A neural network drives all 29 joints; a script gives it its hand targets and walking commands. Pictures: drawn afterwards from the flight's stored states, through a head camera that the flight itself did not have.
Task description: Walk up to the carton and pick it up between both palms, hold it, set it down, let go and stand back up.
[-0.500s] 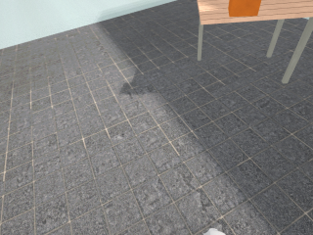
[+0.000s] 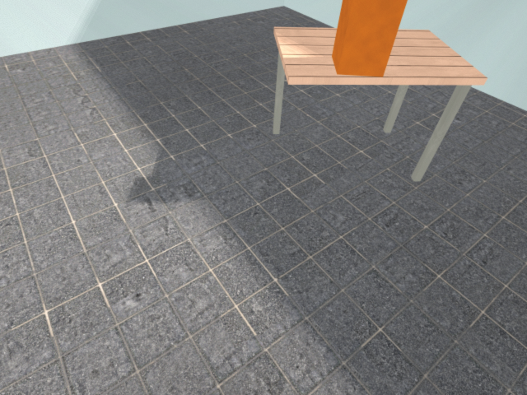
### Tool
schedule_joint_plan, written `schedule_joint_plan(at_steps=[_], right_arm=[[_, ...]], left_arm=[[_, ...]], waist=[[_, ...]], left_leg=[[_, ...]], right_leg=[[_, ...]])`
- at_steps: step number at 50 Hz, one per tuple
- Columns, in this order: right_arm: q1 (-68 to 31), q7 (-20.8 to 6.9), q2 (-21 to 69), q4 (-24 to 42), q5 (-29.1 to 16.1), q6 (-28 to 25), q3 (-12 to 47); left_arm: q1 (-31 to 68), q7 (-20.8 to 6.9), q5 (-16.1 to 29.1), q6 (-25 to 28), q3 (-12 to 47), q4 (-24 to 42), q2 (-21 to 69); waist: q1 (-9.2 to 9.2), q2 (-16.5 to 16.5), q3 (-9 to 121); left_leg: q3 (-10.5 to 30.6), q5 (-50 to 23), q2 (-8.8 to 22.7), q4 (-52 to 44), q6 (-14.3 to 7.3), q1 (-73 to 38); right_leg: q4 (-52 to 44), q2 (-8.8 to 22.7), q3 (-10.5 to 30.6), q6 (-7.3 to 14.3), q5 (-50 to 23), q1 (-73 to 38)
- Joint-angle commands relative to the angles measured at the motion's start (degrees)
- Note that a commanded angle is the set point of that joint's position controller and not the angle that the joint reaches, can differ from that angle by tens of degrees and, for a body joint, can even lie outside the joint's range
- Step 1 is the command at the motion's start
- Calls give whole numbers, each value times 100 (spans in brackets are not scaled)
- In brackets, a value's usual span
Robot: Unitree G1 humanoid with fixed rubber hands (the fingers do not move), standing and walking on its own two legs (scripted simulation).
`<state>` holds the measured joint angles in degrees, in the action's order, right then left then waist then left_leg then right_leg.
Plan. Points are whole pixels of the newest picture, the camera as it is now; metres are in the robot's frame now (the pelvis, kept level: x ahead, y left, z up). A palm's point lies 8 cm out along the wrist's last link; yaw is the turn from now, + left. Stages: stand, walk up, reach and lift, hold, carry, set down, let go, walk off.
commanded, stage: walk up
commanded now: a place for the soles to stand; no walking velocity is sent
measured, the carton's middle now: (365, 31) +1.43 -0.38 +0.03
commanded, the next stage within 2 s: none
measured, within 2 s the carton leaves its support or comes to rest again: neither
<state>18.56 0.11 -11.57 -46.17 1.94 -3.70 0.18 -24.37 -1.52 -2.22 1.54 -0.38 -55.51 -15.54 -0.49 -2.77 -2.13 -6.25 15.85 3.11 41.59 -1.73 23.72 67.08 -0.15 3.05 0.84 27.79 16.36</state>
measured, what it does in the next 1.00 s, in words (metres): walks ahead: right foot, then left foot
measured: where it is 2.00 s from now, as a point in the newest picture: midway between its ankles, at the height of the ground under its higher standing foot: (315, 243)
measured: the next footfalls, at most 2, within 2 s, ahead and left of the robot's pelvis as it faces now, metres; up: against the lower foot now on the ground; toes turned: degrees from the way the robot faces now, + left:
right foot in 0.40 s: +0.42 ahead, -0.18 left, +0.00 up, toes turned -15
left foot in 0.90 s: +0.68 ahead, +0.01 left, +0.00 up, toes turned -4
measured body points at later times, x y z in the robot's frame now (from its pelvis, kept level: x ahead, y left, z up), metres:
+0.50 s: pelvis +0.28 -0.07 -0.01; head +0.32 -0.09 +0.44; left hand +0.43 +0.12 -0.14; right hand +0.19 -0.30 -0.16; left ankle +0.13 +0.09 -0.63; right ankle +0.38 -0.17 -0.71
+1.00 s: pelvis +0.54 -0.07 +0.00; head +0.57 -0.06 +0.45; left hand +0.53 +0.17 -0.15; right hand +0.60 -0.31 -0.12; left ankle +0.64 +0.01 -0.71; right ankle +0.41 -0.17 -0.64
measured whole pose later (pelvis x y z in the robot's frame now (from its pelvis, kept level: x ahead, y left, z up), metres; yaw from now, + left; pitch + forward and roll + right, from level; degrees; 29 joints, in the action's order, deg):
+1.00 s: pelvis +0.54 -0.07 +0.00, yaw -9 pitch -2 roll +0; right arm 16.3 0.0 -9.9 -43.7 1.9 -3.7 0.2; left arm -27.3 -1.3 -2.5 1.1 0.4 -53.8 -13.6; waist -1.4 -1.9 -4.5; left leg -5.3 14.0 1.5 39.6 -2.7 24.0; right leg 65.0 0.6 -1.5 0.8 28.7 16.6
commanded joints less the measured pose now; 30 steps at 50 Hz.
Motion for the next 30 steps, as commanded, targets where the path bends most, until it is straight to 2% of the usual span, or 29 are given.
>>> schedule_joint_plan(at_steps=[1, 2, 3, 5, 6, 7, 8, 9, 11, 13, 15, 16, 17, 18, 19, 20, 21, 22, 23, 24, 25, 26, 27, 29, 30], right_arm=[[642, 95, -1054, 215, -39, -230, -290], [703, 44, -837, 98, -12, -277, -211], [816, 32, -650, -41, 64, -317, -192], [934, 30, -640, -139, 32, -391, -160], [966, 30, -607, -167, 31, -416, -141], [1080, 33, -581, -215, 26, -431, -127], [1110, 30, -605, -228, 37, -439, -99], [1091, 14, -660, -271, 57, -440, -136], [1263, 8, -801, -338, 66, -431, -148], [1326, 15, -892, -379, 107, -358, -139], [1462, 44, -983, -459, 131, -243, -147], [1466, 50, -981, -430, 144, -187, -146], [1398, 52, -1046, -426, 139, -111, -138], [1359, 52, -1044, -454, 148, -35, -144], [1470, 39, -1015, -465, 183, 26, -99], [1841, 5, -858, -465, 140, 66, -26], [2240, -48, -650, -255, -65, 101, 63], [1782, -62, -959, 2, -229, 182, 8], [1104, -85, -1151, 197, -178, 159, -79], [869, -116, -984, 289, -160, 91, -57], [748, -134, -863, 301, -115, 38, -29], [888, -143, -757, 253, -56, 11, -57], [1088, -155, -741, 165, -6, 14, -98], [1188, -209, -611, 145, 37, 50, -109], [1218, -231, -558, 72, 49, 78, -121]], left_arm=[[-61, -33, -3, 138, -82, 445, -360], [-116, -61, -20, 139, -78, 427, -313], [-108, -96, -19, 109, -97, 433, -319], [29, -125, -49, 53, -51, 451, -141], [149, -144, -67, 49, -45, 476, -107], [405, -169, -107, 35, -34, 523, -95], [639, -182, -104, 34, 26, 644, -32], [924, -202, -96, 41, 43, 749, 39], [1432, -236, -116, 94, 74, 928, 92], [1625, -273, -120, 138, 82, 960, 117], [1590, -257, -185, 160, 25, 915, 52], [1500, -240, -208, 172, -3, 913, -1], [1278, -217, -199, 190, -26, 868, -51], [907, -173, -225, 210, -96, 749, -196], [281, -114, -267, 228, -199, 604, -378], [-612, -32, -265, 230, -341, 421, -753], [-1107, 46, -144, 203, -510, 536, -1282], [-992, 157, 224, 129, -619, 729, -1450], [-657, 258, 348, 93, -573, 847, -1346], [-257, 306, 271, 67, -474, 914, -1234], [-21, 340, 220, 102, -404, 960, -1024], [181, 305, 128, 161, -341, 990, -792], [215, 246, 92, 233, -281, 942, -536], [195, 183, 30, 351, -249, 856, -385], [178, 172, 34, 390, -252, 808, -376]], waist=[[161, 1016, -437], [101, 984, -322], [33, 743, -314], [7, 819, -440], [-43, 709, -487], [58, 702, -521], [52, 711, -606], [83, 766, -584], [259, 648, -603], [237, 792, -686], [232, 766, -743], [145, 864, -812], [30, 866, -828], [-165, 555, -742], [-425, 206, -341], [-688, -440, 540], [-669, -1240, 1372], [-803, -767, 1467], [-739, -3, 919], [-615, -31, 549], [-476, 95, 62], [-259, -13, 0], [-84, -99, 26], [59, 128, 111], [57, -5, -32]], left_leg=[[2253, 1396, 1601, -3071, -332, -1421], [1893, 976, 1485, -3049, -368, -1400], [1600, 659, 1466, -3015, -360, -1498], [1054, -295, 1460, -2998, -477, -1525], [864, -749, 1518, -2941, -536, -1593], [668, -1110, 1514, -2941, -521, -1621], [362, -1504, 1432, -2917, -520, -1605], [188, -1505, 1391, -2887, -534, -1673], [-112, -1653, 1310, -2893, -595, -1672], [-429, -1598, 1279, -2787, -610, -1874], [-344, -1291, 1477, -2712, -672, -1922], [-330, -1168, 1628, -2627, -701, -1884], [-463, -1068, 1588, -2452, -730, -1878], [-631, -1434, 1467, -1807, -707, -1827], [-851, -1822, 1235, -563, -628, -1604], [-859, -1016, 824, 1062, -458, -948], [-686, 1176, -16, 2984, -151, 391], [110, 1610, -257, 3667, -62, 1101], [667, 1124, 103, 3893, -86, 1232], [678, 961, 223, 3919, -142, 1356], [760, 796, 390, 3576, -134, 1325], [849, 881, 426, 3128, -126, 953], [851, 896, 410, 2901, -103, 640], [826, 865, 361, 2421, -16, 420], [741, 670, 363, 2350, 49, 493]], right_leg=[[230, 547, 362, -65, -918, 2140], [159, 524, 300, -92, -1010, 1964], [46, 454, 284, -111, -1154, 2009], [-196, 504, 113, -163, -1514, 2282], [-346, 531, 83, -175, -1762, 2453], [-567, 552, -53, -228, -1999, 2524], [-916, 493, -153, -235, -2219, 2530], [-1385, 521, -258, -212, -2483, 2457], [-2160, 492, -478, -201, -2800, 2153], [-2891, 441, -674, -69, -3045, 1873], [-3101, 350, -764, 33, -2824, 1420], [-3125, 425, -701, 106, -2747, 1238], [-3205, 395, -769, 159, -2575, 1003], [-3307, 195, -951, 277, -2272, 491], [-3447, 133, -818, 404, -2111, -406], [-3123, 346, -78, 580, -1639, -1798], [-3669, 1661, 2682, 1205, -829, -2999], [-4944, 2236, 4449, 1671, 854, -2829], [-5412, 2193, 4369, 1311, 1365, -2097], [-5343, 2125, 3595, 1254, 919, -1754], [-5305, 2012, 2822, 1222, 195, -1082], [-5240, 1829, 2166, 1260, -286, -687], [-5249, 1667, 1800, 1201, -536, -374], [-5314, 1534, 1371, 1218, -652, -83], [-5370, 1518, 1120, 1216, -739, 20]])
